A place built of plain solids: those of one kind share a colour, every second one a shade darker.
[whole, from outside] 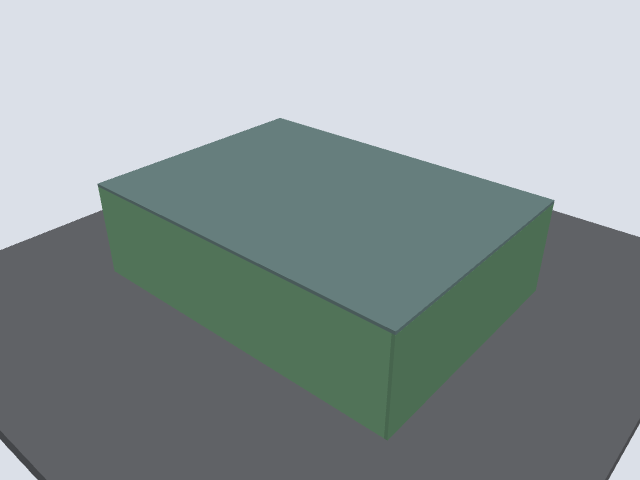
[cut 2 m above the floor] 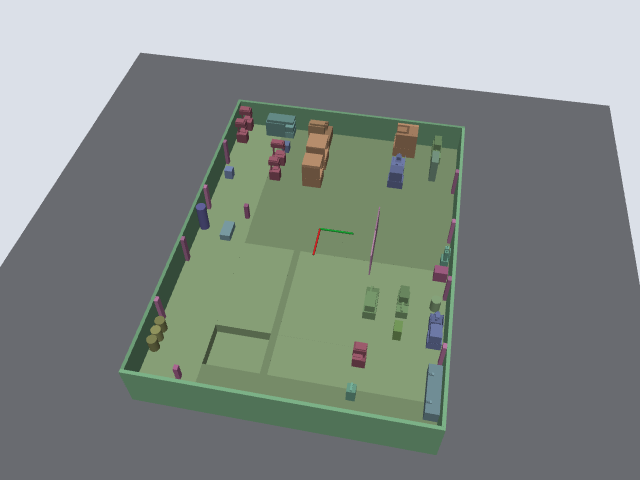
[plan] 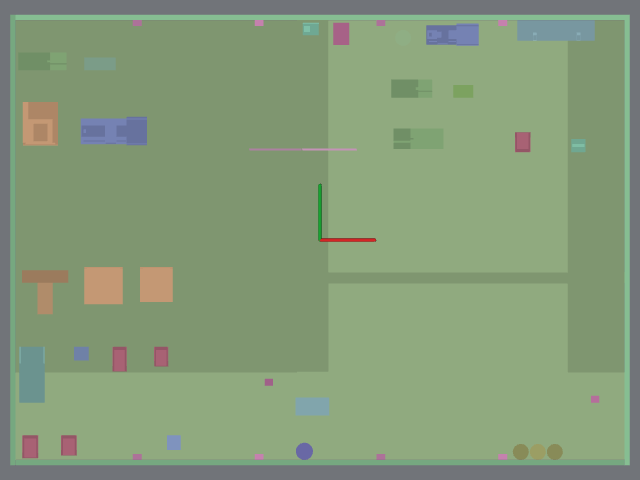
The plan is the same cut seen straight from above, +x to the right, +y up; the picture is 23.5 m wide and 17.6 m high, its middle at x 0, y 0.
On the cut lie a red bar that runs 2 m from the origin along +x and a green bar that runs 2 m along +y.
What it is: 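A machine and fitters' shop under lamps; one hall, a truck gangway, bays of machines, benches and stores, erecting floors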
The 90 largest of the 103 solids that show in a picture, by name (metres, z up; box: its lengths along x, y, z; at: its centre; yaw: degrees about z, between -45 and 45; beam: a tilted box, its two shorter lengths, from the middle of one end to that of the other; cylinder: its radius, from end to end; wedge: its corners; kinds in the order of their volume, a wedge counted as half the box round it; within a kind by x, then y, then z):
{
 "floor_1": {"box": [10.31, 16.13, 1.12], "at": [-6.01, 0.0, 0.51]},
 "floor_2": {"box": [1.18, 3.66, 1.12], "at": [-0.28, -3.01, 0.51]},
 "floor_3": {"box": [1.16, 9.25, 1.12], "at": [-0.28, 3.44, 0.51]},
 "floor_4": {"box": [22.32, 3.2, 1.12], "at": [0.0, -6.46, 0.51]},
 "floor_5": {"box": [6.23, 3.23, 1.12], "at": [3.41, -3.21, 0.51]},
 "floor_6": {"box": [6.23, 16.13, 1.12], "at": [3.41, 0.0, 0.51]},
 "floor_7": {"box": [10.86, 0.41, 1.12], "at": [5.73, -1.4, 0.51]},
 "floor_8": {"box": [2.58, 3.28, 0.36], "at": [7.81, -3.23, 0.13]},
 "floor_9": {"box": [2.56, 9.66, 1.12], "at": [7.81, 3.23, 0.51]},
 "floor_10": {"box": [2.08, 16.13, 1.12], "at": [10.12, 0.0, 0.51]},
 "wall_1": {"box": [0.2, 16.53, 6.39], "at": [-11.26, 0.0, 3.14]},
 "wall_2": {"box": [22.32, 0.2, 6.39], "at": [0.0, -8.16, 3.14]},
 "wall_3": {"box": [22.32, 0.2, 6.39], "at": [0.0, 8.16, 3.14]},
 "wall_4": {"box": [0.2, 16.53, 6.39], "at": [11.26, 0.0, 3.14]},
 "roof_1": {"box": [22.72, 16.53, 0.2], "at": [0.0, 0.0, 6.44]},
 "press_1": {"box": [0.2, 1.5, 1.24], "at": [-10.8, 4.32, 2.48]},
 "press_2": {"box": [0.52, 0.65, 0.35], "at": [-10.25, 3.94, 2.92]},
 "press_3": {"box": [1.09, 0.92, 0.08], "at": [-10.25, 3.97, 1.89]},
 "press_4": {"box": [1.29, 1.6, 0.78], "at": [-10.25, 4.27, 1.46]},
 "press_5": {"box": [0.89, 0.64, 1.24], "at": [-10.25, 4.75, 2.48]},
 "press_6": {"box": [0.2, 1.5, 1.24], "at": [-9.71, 4.32, 2.48]},
 "press_7": {"box": [1.41, 1.32, 0.6], "at": [-7.94, -1.7, 3.28]},
 "press_8": {"box": [1.41, 1.37, 0.78], "at": [-7.94, -1.67, 1.46]},
 "press_9": {"box": [0.2, 1.27, 1.13], "at": [-7.33, -1.72, 2.42]},
 "press_10": {"box": [1.2, 1.24, 0.6], "at": [-6.0, -1.66, 3.17]},
 "press_11": {"box": [1.2, 1.29, 0.78], "at": [-6.0, -1.63, 1.46]},
 "press_12": {"box": [0.2, 1.19, 1.01], "at": [-5.5, -1.68, 2.36]},
 "lathe_1": {"box": [1.68, 0.95, 0.67], "at": [-7.93, 3.98, 1.41]},
 "lathe_2": {"box": [1.65, 0.42, 0.23], "at": [-7.92, 3.99, 1.86]},
 "lathe_3": {"box": [0.42, 0.72, 0.14], "at": [-7.67, 3.93, 2.0]},
 "lathe_4": {"box": [0.75, 0.95, 0.05], "at": [-6.72, 3.98, 1.72]},
 "lathe_5": {"box": [0.75, 0.88, 0.77], "at": [-6.72, 3.98, 2.13]},
 "lathe_6": {"box": [0.75, 1.05, 0.62], "at": [-6.72, 3.99, 1.38]},
 "lathe_7": {"box": [1.11, 0.72, 0.67], "at": [4.45, 7.52, 1.41]},
 "lathe_8": {"box": [1.08, 0.33, 0.23], "at": [4.47, 7.53, 1.86]},
 "lathe_9": {"box": [0.82, 0.65, 0.64], "at": [5.42, 7.51, 2.06]},
 "lathe_10": {"box": [0.82, 0.82, 0.62], "at": [5.42, 7.53, 1.38]},
 "saw_1": {"box": [1.0, 0.5, 0.5], "at": [-10.5, 6.55, 2.01]},
 "saw_2": {"box": [1.17, 0.65, 0.68], "at": [-10.48, 6.55, 1.41]},
 "saw_3": {"box": [0.6, 0.65, 0.62], "at": [-9.6, 6.55, 1.38]},
 "saw_4": {"box": [0.62, 0.76, 0.62], "at": [3.0, 3.71, 1.38]},
 "saw_5": {"box": [0.84, 0.51, 0.55], "at": [3.09, 5.55, 2.03]},
 "saw_6": {"box": [1.0, 0.67, 0.68], "at": [3.11, 5.55, 1.41]},
 "saw_7": {"box": [0.51, 0.67, 0.62], "at": [3.86, 5.55, 1.38]},
 "saw_8": {"box": [1.21, 0.76, 0.68], "at": [3.92, 3.71, 1.41]},
 "saw_9": {"box": [1.04, 0.58, 0.55], "at": [3.95, 3.71, 2.03]},
 "pier_1": {"box": [0.33, 0.22, 5.26], "at": [-6.7, -7.95, 3.71]},
 "pier_2": {"box": [0.33, 0.22, 5.26], "at": [-6.7, 7.96, 3.71]},
 "pier_3": {"box": [0.33, 0.22, 5.26], "at": [-2.23, -7.95, 3.71]},
 "pier_4": {"box": [0.33, 0.22, 5.26], "at": [-2.23, 7.96, 3.71]},
 "pier_5": {"box": [0.33, 0.22, 5.26], "at": [2.23, -7.95, 3.71]},
 "pier_6": {"box": [0.33, 0.22, 5.26], "at": [2.23, 7.96, 3.71]},
 "pier_7": {"box": [0.33, 0.22, 5.26], "at": [6.7, -7.95, 3.71]},
 "pier_8": {"box": [0.33, 0.22, 5.26], "at": [6.7, 7.96, 3.71]},
 "shaper_1": {"box": [0.94, 1.44, 1.21], "at": [-10.56, -5.25, 1.68]},
 "shaper_2": {"box": [0.82, 1.95, 0.22], "at": [-10.56, -4.89, 2.4]},
 "shaper_3": {"box": [0.86, 0.6, 0.45], "at": [-10.56, -4.23, 1.8]},
 "shaper_4": {"box": [0.94, 0.62, 0.5], "at": [-10.56, -4.22, 1.32]},
 "drill_1": {"box": [0.54, 0.82, 0.34], "at": [-10.62, -7.59, 2.66]},
 "drill_2": {"box": [0.58, 0.84, 0.74], "at": [-10.62, -7.58, 1.44]},
 "drill_3": {"box": [0.54, 0.73, 0.34], "at": [-9.21, -7.54, 2.67]},
 "drill_4": {"box": [0.58, 0.75, 0.74], "at": [-9.21, -7.53, 1.44]},
 "drill_5": {"box": [0.49, 0.89, 0.34], "at": [-7.35, -4.38, 2.84]},
 "drill_6": {"box": [0.53, 0.91, 0.74], "at": [-7.35, -4.37, 1.44]},
 "drill_7": {"box": [0.48, 0.7, 0.34], "at": [-5.82, -4.29, 2.6]},
 "drill_8": {"box": [0.52, 0.72, 0.74], "at": [-5.82, -4.28, 1.44]},
 "drill_9": {"box": [0.57, 0.73, 0.74], "at": [7.43, 3.58, 1.44]},
 "drill_10": {"box": [0.53, 0.71, 0.34], "at": [7.43, 3.6, 2.64]},
 "mill_1": {"box": [0.56, 1.16, 1.65], "at": [-10.08, -2.15, 1.9]},
 "mill_2": {"box": [0.44, 1.06, 0.18], "at": [-10.08, -2.1, 2.82]},
 "mill_3": {"box": [1.7, 0.46, 0.94], "at": [-10.08, -1.34, 1.54]},
 "bench_1": {"box": [2.84, 0.76, 0.86], "at": [8.65, 7.69, 1.5]},
 "cabinet_1": {"box": [1.16, 0.47, 1.79], "at": [-8.07, 6.46, 1.97]},
 "drums_1": {"cylinder": 0.29, "from": [7.36, -7.77, 1.07], "to": [7.36, -7.77, 1.95]},
 "drums_2": {"cylinder": 0.29, "from": [7.99, -7.77, 1.07], "to": [7.99, -7.77, 1.95]},
 "drums_3": {"cylinder": 0.29, "from": [8.61, -7.77, 1.07], "to": [8.61, -7.77, 1.95]},
 "screen_1": {"box": [1.92, 0.08, 1.95], "at": [-1.64, 3.32, 2.05]},
 "screen_2": {"box": [2.0, 0.08, 1.88], "at": [0.35, 3.32, 2.01]},
 "receiver_1": {"cylinder": 0.31, "from": [-0.57, -7.75, 1.07], "to": [-0.57, -7.75, 2.95]},
 "welder_1": {"box": [0.59, 0.81, 0.84], "at": [0.78, 7.56, 1.49]},
 "platestack_1": {"box": [1.23, 0.66, 0.49], "at": [-0.28, -6.11, 1.32]},
 "binsmall_1": {"box": [0.55, 0.51, 0.68], "at": [-8.75, -4.17, 1.41]},
 "binsmall_2": {"box": [0.5, 0.54, 0.75], "at": [-5.36, -7.43, 1.45]},
 "trolley_1": {"box": [0.74, 0.47, 0.93], "at": [5.26, 5.45, 1.54]},
 "pedgrinder_1": {"box": [0.52, 0.49, 0.96], "at": [9.47, 3.46, 1.55]},
 "drum_1": {"cylinder": 0.29, "from": [3.05, 7.41, 1.07], "to": [3.05, 7.41, 1.95]},
 "gastrolley_1": {"box": [0.6, 0.46, 0.62], "at": [-0.34, 7.73, 1.38]},
 "gastrolley_2": {"box": [0.22, 0.22, 0.77], "at": [-0.2, 7.73, 2.08]},
 "pendant_1": {"box": [0.3, 0.26, 1.14], "at": [-1.88, -5.22, 1.65]},
 "pendant_2": {"box": [0.3, 0.26, 1.07], "at": [10.09, -5.84, 1.61]}
}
